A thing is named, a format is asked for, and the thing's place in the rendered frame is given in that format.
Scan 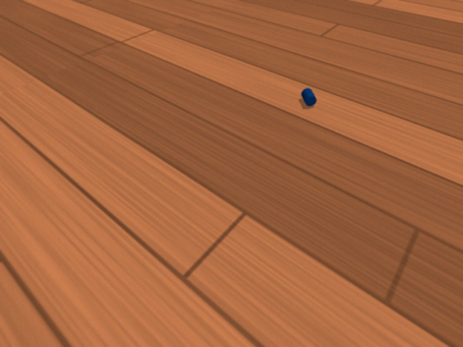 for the can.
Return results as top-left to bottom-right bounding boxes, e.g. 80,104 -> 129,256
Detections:
301,88 -> 317,106

